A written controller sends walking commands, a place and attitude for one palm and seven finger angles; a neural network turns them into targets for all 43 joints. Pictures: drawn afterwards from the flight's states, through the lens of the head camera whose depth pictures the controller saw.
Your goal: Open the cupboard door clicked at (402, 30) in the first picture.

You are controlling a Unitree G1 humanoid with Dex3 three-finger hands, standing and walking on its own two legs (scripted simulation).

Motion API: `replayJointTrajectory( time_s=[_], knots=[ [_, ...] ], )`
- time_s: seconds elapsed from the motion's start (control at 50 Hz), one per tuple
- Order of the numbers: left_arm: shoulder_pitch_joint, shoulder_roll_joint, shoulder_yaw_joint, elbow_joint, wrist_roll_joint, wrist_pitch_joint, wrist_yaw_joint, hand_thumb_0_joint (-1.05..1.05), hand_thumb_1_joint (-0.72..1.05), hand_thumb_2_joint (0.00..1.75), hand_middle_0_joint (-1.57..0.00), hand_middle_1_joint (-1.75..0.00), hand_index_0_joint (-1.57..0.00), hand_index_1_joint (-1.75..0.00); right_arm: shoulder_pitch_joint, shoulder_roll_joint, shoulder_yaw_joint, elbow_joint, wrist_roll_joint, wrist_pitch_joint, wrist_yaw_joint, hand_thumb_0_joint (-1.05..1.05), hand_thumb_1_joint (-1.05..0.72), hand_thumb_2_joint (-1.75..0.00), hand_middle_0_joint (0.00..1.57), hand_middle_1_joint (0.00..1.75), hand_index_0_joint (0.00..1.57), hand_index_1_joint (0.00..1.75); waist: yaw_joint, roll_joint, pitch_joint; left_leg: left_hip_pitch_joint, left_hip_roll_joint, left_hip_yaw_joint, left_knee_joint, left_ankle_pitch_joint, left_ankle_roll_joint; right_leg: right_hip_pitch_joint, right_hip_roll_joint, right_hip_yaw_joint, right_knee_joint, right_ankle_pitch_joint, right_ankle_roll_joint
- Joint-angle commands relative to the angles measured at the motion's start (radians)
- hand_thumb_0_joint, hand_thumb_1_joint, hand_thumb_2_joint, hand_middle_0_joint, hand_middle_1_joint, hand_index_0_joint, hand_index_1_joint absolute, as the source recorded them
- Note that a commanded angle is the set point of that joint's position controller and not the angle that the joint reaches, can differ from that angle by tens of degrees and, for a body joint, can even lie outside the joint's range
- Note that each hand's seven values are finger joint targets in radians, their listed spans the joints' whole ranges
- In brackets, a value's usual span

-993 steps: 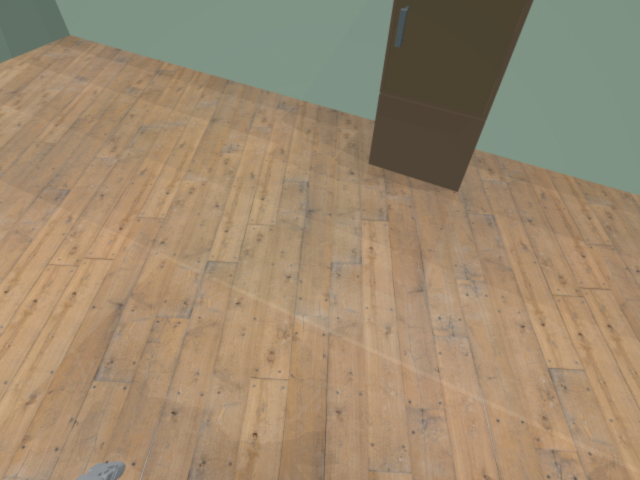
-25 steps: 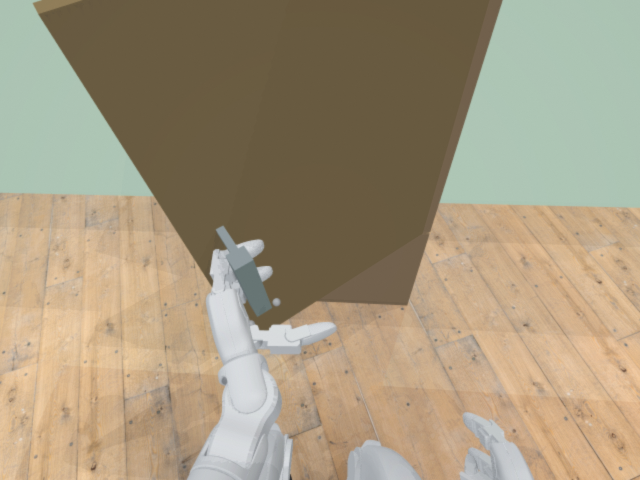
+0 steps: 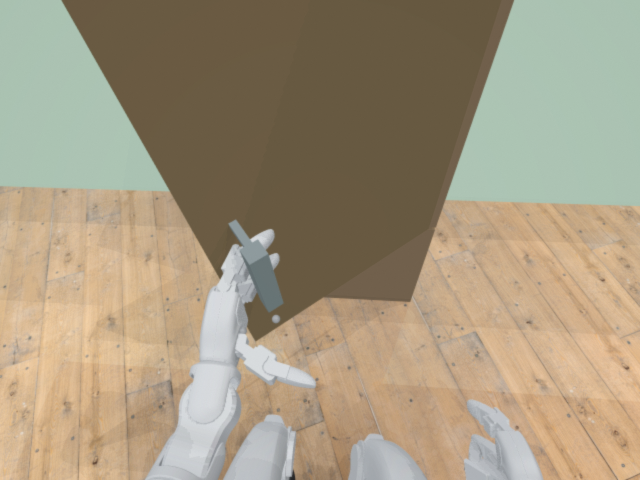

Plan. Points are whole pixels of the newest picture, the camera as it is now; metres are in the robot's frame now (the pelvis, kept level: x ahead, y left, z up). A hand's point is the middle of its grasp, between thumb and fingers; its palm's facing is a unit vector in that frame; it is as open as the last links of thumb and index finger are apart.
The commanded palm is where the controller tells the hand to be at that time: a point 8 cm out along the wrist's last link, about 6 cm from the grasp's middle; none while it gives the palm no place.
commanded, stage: slide the hand sideways off the handle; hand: left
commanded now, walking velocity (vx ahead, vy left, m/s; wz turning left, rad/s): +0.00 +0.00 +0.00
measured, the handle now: (255, 266) +0.37 +0.09 +0.05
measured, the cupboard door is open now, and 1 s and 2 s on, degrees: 39 40 40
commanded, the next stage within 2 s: draw the hand back to the body in 1.04 s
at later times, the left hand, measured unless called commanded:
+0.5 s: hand (243, 350) +0.27 +0.10 +0.03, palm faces -0.12 -0.99 +0.03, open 16.1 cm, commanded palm +0.24 +0.16 +0.03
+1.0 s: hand (199, 377) +0.24 +0.14 +0.03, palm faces -0.06 -1.00 +0.03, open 16.3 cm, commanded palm +0.21 +0.20 +0.03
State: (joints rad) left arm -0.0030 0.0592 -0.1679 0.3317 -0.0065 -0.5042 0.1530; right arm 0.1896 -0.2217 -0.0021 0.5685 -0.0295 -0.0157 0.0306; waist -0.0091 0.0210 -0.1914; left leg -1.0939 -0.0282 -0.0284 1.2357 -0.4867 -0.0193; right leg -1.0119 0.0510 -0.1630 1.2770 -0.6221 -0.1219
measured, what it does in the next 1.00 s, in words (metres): shifts its weight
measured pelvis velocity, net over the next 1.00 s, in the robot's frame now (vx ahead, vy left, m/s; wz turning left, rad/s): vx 0.01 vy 0.09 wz -0.07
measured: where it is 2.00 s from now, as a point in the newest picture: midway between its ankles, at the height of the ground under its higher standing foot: outside the picture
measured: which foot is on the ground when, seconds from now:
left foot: down 0.00-1.00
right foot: down 0.00-1.00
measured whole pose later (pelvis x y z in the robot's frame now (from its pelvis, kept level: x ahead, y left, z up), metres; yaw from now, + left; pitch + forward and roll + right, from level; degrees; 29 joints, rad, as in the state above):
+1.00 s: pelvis +0.01 +0.09 -0.01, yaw -4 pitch +20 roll -3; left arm 0.42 0.05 -0.29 -0.04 0.04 -0.45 0.17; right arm 0.21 -0.20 0.03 0.40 -0.01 0.04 0.03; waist 0.02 0.04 -0.21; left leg -1.12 -0.04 0.05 1.31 -0.54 0.09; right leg -1.02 0.04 -0.09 1.30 -0.63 -0.04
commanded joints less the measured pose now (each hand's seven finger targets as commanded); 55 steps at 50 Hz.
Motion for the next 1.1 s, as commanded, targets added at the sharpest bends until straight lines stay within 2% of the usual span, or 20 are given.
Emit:
replayJointTrajectory(
  time_s=[0.0,0.04,0.14,0.22,0.3,0.34,0.38,0.44,0.58,0.62,0.66,0.68,0.72,0.78,0.84,0.88,0.92,0.98,1.0,1.08],
  knots=[
    [-0.142,-0.068,-0.053,-0.22,-0.128,-0.039,-0.186,0.0,-0.5,0.3,-0.15,-0.3,-0.15,-0.3,-0.009,-0.095,-0.03,-0.173,0.034,-0.021,-0.015,0.0,-0.9,-0.9,0.2,0.3,0.2,0.3,-0.049,-0.125,-0.281,0.052,0.01,-0.016,-0.003,0.091,0.042,0.364,-0.157,0.445,-0.359,0.46,0.204],
    [-0.113,-0.053,-0.014,-0.217,-0.137,-0.017,-0.15,0.0,-0.5,0.3,-0.15,-0.3,-0.15,-0.3,-0.009,-0.098,-0.03,-0.18,0.033,-0.015,-0.011,0.0,-0.9,-0.9,0.2,0.3,0.2,0.3,-0.032,-0.135,-0.27,0.032,0.011,-0.014,-0.002,0.093,0.039,0.371,-0.16,0.443,-0.355,0.453,0.201],
    [0.012,-0.03,0.006,-0.245,-0.062,-0.02,-0.059,0.0,-0.5,0.3,-0.15,-0.3,-0.15,-0.3,-0.002,-0.1,-0.039,-0.204,0.019,-0.003,0.008,0.0,-0.9,-0.9,0.2,0.3,0.2,0.3,-0.008,-0.16,-0.278,0.046,0.006,-0.01,-0.019,0.127,0.044,0.354,-0.136,0.387,-0.301,0.511,0.192],
    [0.076,-0.026,-0.003,-0.273,-0.016,-0.029,-0.016,0.0,-0.5,0.3,-0.15,-0.3,-0.15,-0.3,-0.007,-0.101,-0.039,-0.23,0.014,0.007,0.017,0.0,-0.9,-0.9,0.2,0.3,0.2,0.3,0.005,-0.13,-0.257,0.098,0.005,-0.01,-0.046,0.122,0.048,0.272,-0.097,0.322,-0.275,0.401,0.158],
    [0.092,-0.048,-0.043,-0.309,0.013,-0.043,0.016,0.0,-0.5,0.3,-0.15,-0.3,-0.15,-0.3,-0.014,-0.096,-0.032,-0.248,0.01,0.012,0.017,0.0,-0.9,-0.9,0.2,0.3,0.2,0.3,0.0,-0.099,-0.248,0.14,0.004,-0.008,-0.059,0.102,0.049,0.203,-0.078,0.286,-0.265,0.327,0.136],
    [0.112,-0.057,-0.065,-0.34,0.027,-0.048,0.027,0.0,-0.5,0.3,-0.15,-0.3,-0.15,-0.3,-0.015,-0.1,-0.034,-0.255,0.01,0.013,0.017,0.0,-0.9,-0.9,0.2,0.3,0.2,0.3,0.005,-0.071,-0.261,0.202,0.005,-0.016,-0.082,0.134,0.052,0.158,-0.055,0.226,-0.234,0.326,0.114],
    [0.162,-0.057,-0.066,-0.347,0.019,-0.045,0.03,0.0,-0.5,0.3,-0.15,-0.3,-0.15,-0.3,-0.016,-0.101,-0.031,-0.262,0.01,0.016,0.014,0.0,-0.9,-0.9,0.2,0.3,0.2,0.3,0.003,-0.088,-0.258,0.218,0.007,-0.02,-0.091,0.133,0.052,0.145,-0.046,0.21,-0.232,0.319,0.112],
    [0.198,-0.067,-0.084,-0.388,0.023,-0.045,0.033,0.0,-0.5,0.3,-0.15,-0.3,-0.15,-0.3,-0.018,-0.101,-0.027,-0.272,0.011,0.018,0.012,0.0,-0.9,-0.9,0.2,0.3,0.2,0.3,0.009,-0.059,-0.255,0.264,0.011,-0.036,-0.115,0.16,0.048,0.111,-0.031,0.167,-0.207,0.307,0.096],
    [0.213,-0.097,-0.16,-0.499,0.054,-0.068,0.053,0.0,-0.5,0.3,-0.15,-0.3,-0.15,-0.3,-0.028,-0.103,-0.024,-0.284,0.01,0.009,0.011,0.0,-0.9,-0.9,0.2,0.3,0.2,0.3,-0.016,-0.013,-0.265,0.347,0.031,-0.101,-0.133,0.161,0.029,-0.004,-0.023,0.125,-0.159,0.227,0.089],
    [0.248,-0.079,-0.149,-0.504,0.07,-0.063,0.061,0.0,-0.5,0.3,-0.15,-0.3,-0.15,-0.3,-0.025,-0.107,-0.024,-0.288,0.009,0.01,0.01,0.0,-0.9,-0.9,0.2,0.3,0.2,0.3,-0.005,-0.002,-0.272,0.357,0.036,-0.124,-0.142,0.165,0.018,-0.023,-0.022,0.122,-0.138,0.219,0.087],
    [0.252,-0.091,-0.173,-0.511,0.08,-0.051,0.058,0.0,-0.5,0.3,-0.15,-0.3,-0.15,-0.3,-0.027,-0.108,-0.025,-0.294,0.01,0.016,0.011,0.0,-0.9,-0.9,0.2,0.3,0.2,0.3,-0.016,-0.013,-0.258,0.36,0.04,-0.135,-0.148,0.139,0.015,-0.038,-0.024,0.121,-0.139,0.206,0.091],
    [0.272,-0.08,-0.168,-0.52,0.086,-0.047,0.054,0.0,-0.5,0.3,-0.15,-0.3,-0.15,-0.3,-0.023,-0.108,-0.026,-0.297,0.011,0.017,0.01,0.0,-0.9,-0.9,0.2,0.3,0.2,0.3,-0.009,-0.016,-0.261,0.363,0.042,-0.143,-0.154,0.141,0.008,-0.033,-0.024,0.12,-0.131,0.206,0.089],
    [0.312,-0.085,-0.181,-0.547,0.088,-0.034,0.049,0.0,-0.5,0.3,-0.15,-0.3,-0.15,-0.3,-0.024,-0.11,-0.027,-0.308,0.013,0.02,0.013,0.0,-0.9,-0.9,0.2,0.3,0.2,0.3,0.003,0.023,-0.278,0.392,0.048,-0.165,-0.17,0.153,-0.007,-0.047,-0.026,0.12,-0.116,0.205,0.088],
    [0.325,-0.082,-0.184,-0.565,0.082,-0.013,0.037,0.0,-0.5,0.3,-0.15,-0.3,-0.15,-0.3,-0.021,-0.108,-0.026,-0.318,0.016,0.028,0.01,0.0,-0.9,-0.9,0.2,0.3,0.2,0.3,-0.009,-0.004,-0.25,0.379,0.051,-0.166,-0.172,0.139,-0.006,-0.041,-0.026,0.117,-0.122,0.208,0.091],
    [0.36,-0.059,-0.153,-0.567,0.072,-0.004,0.031,0.0,-0.5,0.3,-0.15,-0.3,-0.15,-0.3,-0.021,-0.103,-0.023,-0.325,0.015,0.027,0.003,0.0,-0.9,-0.9,0.2,0.3,0.2,0.3,0.001,-0.041,-0.248,0.337,0.041,-0.145,-0.163,0.131,0.004,-0.002,-0.022,0.119,-0.13,0.207,0.089],
    [0.361,-0.052,-0.144,-0.581,0.064,-0.011,0.024,0.0,-0.5,0.3,-0.15,-0.3,-0.15,-0.3,-0.019,-0.101,-0.022,-0.325,0.016,0.023,-0.001,0.0,-0.9,-0.9,0.2,0.3,0.2,0.3,-0.003,-0.036,-0.239,0.329,0.04,-0.141,-0.156,0.122,0.005,-0.006,-0.021,0.12,-0.133,0.205,0.089],
    [0.395,-0.032,-0.123,-0.597,0.059,-0.018,0.018,0.0,-0.5,0.3,-0.15,-0.3,-0.15,-0.3,-0.021,-0.102,-0.022,-0.328,0.015,0.017,-0.003,0.0,-0.9,-0.9,0.2,0.3,0.2,0.3,0.015,-0.01,-0.249,0.325,0.038,-0.139,-0.16,0.131,0.002,0.003,-0.019,0.122,-0.125,0.204,0.085],
    [0.458,-0.012,-0.094,-0.597,0.032,-0.028,-0.005,0.0,-0.5,0.3,-0.15,-0.3,-0.15,-0.3,-0.017,-0.099,-0.022,-0.326,0.017,0.007,-0.005,0.0,-0.9,-0.9,0.2,0.3,0.2,0.3,0.011,-0.03,-0.234,0.298,0.031,-0.107,-0.139,0.138,0.016,0.027,-0.016,0.124,-0.147,0.216,0.085],
    [0.43,-0.018,-0.111,-0.611,0.029,-0.032,-0.015,0.0,-0.5,0.3,-0.15,-0.3,-0.15,-0.3,-0.02,-0.099,-0.02,-0.325,0.018,0.003,-0.006,0.0,-0.9,-0.9,0.2,0.3,0.2,0.3,-0.003,-0.023,-0.228,0.289,0.03,-0.105,-0.133,0.124,0.02,0.02,-0.016,0.123,-0.151,0.21,0.087],
    [0.427,-0.011,-0.112,-0.627,0.013,-0.049,-0.039,0.0,-0.5,0.3,-0.15,-0.3,-0.15,-0.3,-0.017,-0.101,-0.021,-0.319,0.017,-0.019,-0.01,0.0,-0.9,-0.9,0.2,0.3,0.2,0.3,-0.005,-0.011,-0.234,0.271,0.027,-0.102,-0.119,0.111,0.026,0.016,-0.016,0.129,-0.147,0.199,0.085]
  ],
)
